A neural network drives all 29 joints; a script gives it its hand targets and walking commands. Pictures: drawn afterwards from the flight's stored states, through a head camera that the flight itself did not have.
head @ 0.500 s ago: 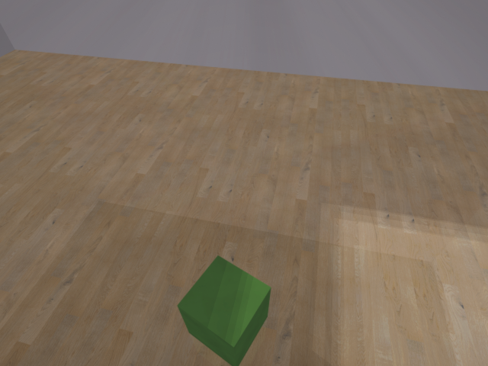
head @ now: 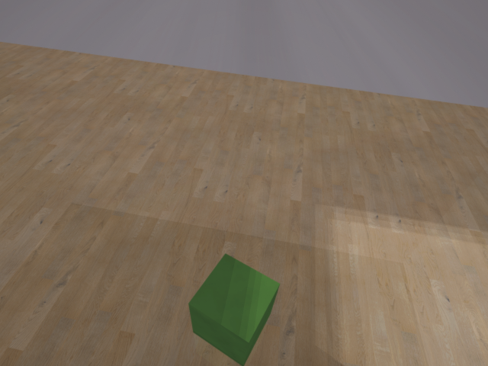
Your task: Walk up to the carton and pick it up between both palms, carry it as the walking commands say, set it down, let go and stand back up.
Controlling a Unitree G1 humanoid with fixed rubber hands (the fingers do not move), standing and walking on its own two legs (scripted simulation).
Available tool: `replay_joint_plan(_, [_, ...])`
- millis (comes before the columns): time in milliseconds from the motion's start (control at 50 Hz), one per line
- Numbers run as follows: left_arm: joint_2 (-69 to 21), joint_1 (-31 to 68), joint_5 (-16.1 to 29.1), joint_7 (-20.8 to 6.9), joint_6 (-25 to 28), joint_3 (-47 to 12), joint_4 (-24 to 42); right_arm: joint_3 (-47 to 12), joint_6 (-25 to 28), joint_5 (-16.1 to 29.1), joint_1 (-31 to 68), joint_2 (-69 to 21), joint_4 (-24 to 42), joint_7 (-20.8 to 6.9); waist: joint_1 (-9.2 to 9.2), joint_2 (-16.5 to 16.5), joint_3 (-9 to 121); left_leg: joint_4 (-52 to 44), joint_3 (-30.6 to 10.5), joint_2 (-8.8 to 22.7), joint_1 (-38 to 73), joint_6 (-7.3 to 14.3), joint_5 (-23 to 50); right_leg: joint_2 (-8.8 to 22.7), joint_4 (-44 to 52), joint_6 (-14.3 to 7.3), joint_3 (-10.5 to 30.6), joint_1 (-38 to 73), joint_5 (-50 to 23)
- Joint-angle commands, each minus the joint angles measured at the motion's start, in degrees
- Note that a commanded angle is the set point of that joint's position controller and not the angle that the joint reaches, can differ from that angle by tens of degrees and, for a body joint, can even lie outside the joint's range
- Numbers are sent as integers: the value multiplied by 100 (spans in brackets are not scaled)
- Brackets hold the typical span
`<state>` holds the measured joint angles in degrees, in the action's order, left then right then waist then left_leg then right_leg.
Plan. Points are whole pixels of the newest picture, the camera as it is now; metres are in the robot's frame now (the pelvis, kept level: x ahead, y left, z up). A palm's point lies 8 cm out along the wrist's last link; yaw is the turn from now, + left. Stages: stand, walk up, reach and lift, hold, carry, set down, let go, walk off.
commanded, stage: walk up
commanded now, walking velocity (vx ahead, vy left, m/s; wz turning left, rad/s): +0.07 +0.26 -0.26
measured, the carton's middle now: (234, 309) +0.49 +0.02 -0.64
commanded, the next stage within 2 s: none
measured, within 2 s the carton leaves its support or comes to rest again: neither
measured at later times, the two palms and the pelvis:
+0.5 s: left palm out of the picture +0.09 +0.37 -0.10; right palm out of the picture +0.12 -0.17 -0.12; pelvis +0.07 +0.10 +0.01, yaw -15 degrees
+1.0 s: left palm (30, 282) +0.34 +0.47 -0.15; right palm out of the picture +0.08 -0.02 -0.07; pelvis +0.14 +0.26 +0.00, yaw -24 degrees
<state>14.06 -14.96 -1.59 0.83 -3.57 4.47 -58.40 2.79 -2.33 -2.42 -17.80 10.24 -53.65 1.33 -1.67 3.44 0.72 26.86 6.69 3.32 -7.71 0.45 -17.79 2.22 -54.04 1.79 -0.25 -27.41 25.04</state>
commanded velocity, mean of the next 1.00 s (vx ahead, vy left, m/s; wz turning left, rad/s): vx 0.03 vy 0.16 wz -0.38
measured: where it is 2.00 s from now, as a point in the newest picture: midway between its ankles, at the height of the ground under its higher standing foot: outside the picture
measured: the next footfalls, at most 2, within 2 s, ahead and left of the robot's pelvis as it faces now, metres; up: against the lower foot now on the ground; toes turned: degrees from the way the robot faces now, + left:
right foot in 0.22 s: +0.04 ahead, -0.05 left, +0.00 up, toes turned -16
left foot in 0.64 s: +0.24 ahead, +0.30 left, +0.00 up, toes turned -15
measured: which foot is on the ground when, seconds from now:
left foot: down 0.00-0.22, up 0.24-0.62, down 0.64-1.00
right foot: up 0.00-0.20, down 0.22-0.66, up 0.68-1.00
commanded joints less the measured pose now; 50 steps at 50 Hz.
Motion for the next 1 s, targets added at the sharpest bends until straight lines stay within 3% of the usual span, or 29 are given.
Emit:
replay_joint_plan(0, [772, -158, -179, 175, -83, 197, 113, 82, -19, -127, 52, 692, 590, -63, 407, -1903, -1184, -1631, -205, 779, -1449, 716, -457, -171, -1388, -167, -377, -121, 277])
replay_joint_plan(80, [418, 281, -37, -7, -18, 172, 410, 62, 27, -103, -471, 672, 491, 12, 412, -1172, -981, -1281, -332, 1059, 73, 957, 440, -59, -55, -156, -740, -929, 9])
replay_joint_plan(160, [122, 210, -21, -20, -31, 144, 704, 106, 78, -154, -344, 915, 600, -28, 244, -1463, -370, -717, -239, 1225, 20, 995, 841, 143, 1374, -449, -679, 297, 448])
replay_joint_plan(180, [267, -318, -78, -6, 80, 228, 552, 87, 132, -192, -389, 854, 540, -48, -50, -1002, -163, -54, -84, 1032, -317, 705, 1254, 214, 2113, -486, -345, 1196, -326])
replay_joint_plan(200, [387, -849, -72, 51, 148, 294, 490, 68, 126, -144, -618, 803, 447, -68, -308, 118, 100, 845, 462, 600, -521, 512, 1829, 272, 3225, -404, -365, 2235, -1520])
replay_joint_plan(220, [941, -1455, -84, 121, 231, 401, 475, 20, 178, -94, -656, 812, 595, -33, -569, 1199, 360, 1969, 458, 261, -2271, 166, -189, 1776, 3632, -628, 1417, 3533, -1698])
replay_joint_plan(240, [1499, -1436, -93, 240, 224, 496, 527, -33, 127, -22, -433, 632, 826, -16, -422, 1857, 307, 3011, -112, 47, -3298, -97, -1119, 2996, 3779, -1019, 3262, 3802, -2188])
replay_joint_plan(260, [1393, -1504, -59, 311, 126, 535, 317, 100, 88, -42, -45, 967, 898, -76, -497, 1649, 278, 3565, -669, 2, -2717, -96, -930, 2802, 3481, -1502, 2986, 3052, -4417])
replay_joint_plan(280, [955, -1541, -87, 293, 151, 407, 449, 36, 157, -67, 246, 843, 924, -150, -450, 1117, 79, 3621, -769, 46, -2848, -281, -685, 2318, 2995, -1379, 2063, 3431, -6841])
replay_joint_plan(300, [845, -1351, -16, 347, 175, 391, 446, 121, 140, 4, 346, 806, 1064, -203, -426, 1055, 581, 4168, -642, -51, -3268, -421, -652, 2401, 3146, -1691, 2334, 3620, -6094])
replay_joint_plan(340, [1057, -734, 62, 339, 141, 466, 595, 118, -17, -15, 433, 796, 1037, -287, -192, 782, 131, 4080, -759, 173, -2959, -447, -248, 1967, 3584, -1378, 1572, 2693, -3702])
replay_joint_plan(360, [897, -821, 14, 282, 167, 391, 621, 132, -60, -67, 422, 792, 1045, -341, -99, 79, -4, 3830, -822, 182, -2822, -425, -93, 1718, 3520, -1201, 1378, 2528, -3598])
replay_joint_plan(400, [687, -676, -40, 205, 253, 351, 658, 104, -90, -38, 412, 606, 967, -406, 39, 165, -225, 3501, -642, 137, -2647, -511, 297, 1392, 3606, -976, 1001, 2148, -2872])
replay_joint_plan(460, [933, -961, -31, 160, 400, 443, 598, 25, -98, -1, 372, 495, 1022, -368, 1, 878, -367, 2960, -488, 41, -2630, -419, 411, 1295, 3529, -827, 956, 2022, -3610])
replay_joint_plan(520, [1173, -870, -92, 190, 343, 479, 692, 32, -147, 51, 864, 646, 1285, -469, -103, 796, -509, 2010, -352, 6, -2468, -520, 485, 1431, 3727, -866, 1013, 1850, -2869])
replay_joint_plan(560, [1366, -390, -26, 116, 368, 504, 794, -16, -92, 143, 804, 612, 1207, -421, -156, 1676, -421, 1021, -225, -183, -1380, -561, 365, 1123, 3476, -632, 791, 1296, -2701])
replay_joint_plan(600, [1204, -348, 5, 73, 345, 499, 736, 72, 27, 165, 471, 717, 1144, -326, -14, 1845, -388, 343, -572, -26, -377, -561, 1225, 1190, 3384, -350, 853, 836, -2453])
replay_joint_plan(620, [1269, -69, -28, 116, 313, 514, 933, 185, 31, 142, -420, 937, 831, -250, 429, 1122, 126, -297, -574, 57, 297, -388, 1135, 1132, 2738, -267, 914, 877, -1938])
replay_joint_plan(640, [881, -96, -61, 92, 337, 405, 1036, 264, 79, 84, -760, 1296, 667, -171, 612, -149, 280, -672, -1010, 546, 807, -455, 1101, 352, 1527, 3, 568, 311, -216])
replay_joint_plan(660, [243, -363, -151, 88, 259, 260, 1119, 415, 202, 1, -751, 1996, 762, -99, 371, -2476, 287, -720, -1782, 1630, 620, -474, 1230, -367, 175, 49, 500, -295, 1770])
replay_joint_plan(680, [160, -616, 25, 136, 126, 220, 1222, 549, 251, 97, -400, 2624, 929, -90, 195, -3218, 817, -1551, -3067, 2490, 315, 91, 217, -230, -1026, 20, 761, -277, 1342])
replay_joint_plan(720, [777, -498, 48, -14, 67, 497, 1007, 324, 292, 209, 511, 1794, 1131, -106, 82, -1707, 106, -1913, -2905, 2166, -870, -237, -873, -205, -1464, -198, 1280, -226, 855])
replay_joint_plan(740, [676, -447, 145, -112, 46, 509, 934, 278, 260, 117, 785, 1460, 1209, -85, -64, -1724, -157, -1607, -2111, 1621, -960, -479, -382, -173, -1402, -81, 1212, -213, 465])
replay_joint_plan(760, [567, -733, 139, -147, 28, 472, 845, 100, 316, 150, 1213, 1033, 1225, -62, -345, -1844, -111, -1226, -1417, 1293, -729, -296, 1262, -156, -1397, -101, 1031, -132, 42])
replay_joint_plan(780, [713, -727, 159, -207, 20, 556, 791, 177, 329, 174, 1256, 1196, 1379, -37, -234, -1800, 179, -904, -1110, 1324, -671, -94, 2450, -188, -1664, 65, 672, -67, -33])
replay_joint_plan(820, [740, -429, 80, -181, -4, 516, 734, 193, 361, 137, 670, 1166, 1130, 11, 25, -1542, 310, -251, -898, 1409, -25, 239, 4860, -309, -1852, 207, 725, -169, 44])
replay_joint_plan(860, [757, -164, -14, -214, -40, 466, 870, 195, 337, 213, -185, 1227, 860, 123, 283, -1479, 321, -179, -1290, 1913, 287, 530, 5583, -326, -2183, 351, 944, -388, 79])
replay_joint_plan(900, [755, -75, 21, -264, -182, 432, 939, 223, 376, 137, -304, 1334, 761, 159, 360, -901, 614, -355, -1754, 2141, 391, 596, 4675, -380, -2250, 335, 1118, -431, -150])
replay_joint_plan(980, [738, 228, 99, -315, -224, 332, 1066, 318, 310, 134, -109, 1608, 723, 161, 323, -1189, 6, -849, -1707, 1894, -6, 376, 2614, -457, -1761, 436, 1055, -494, -586])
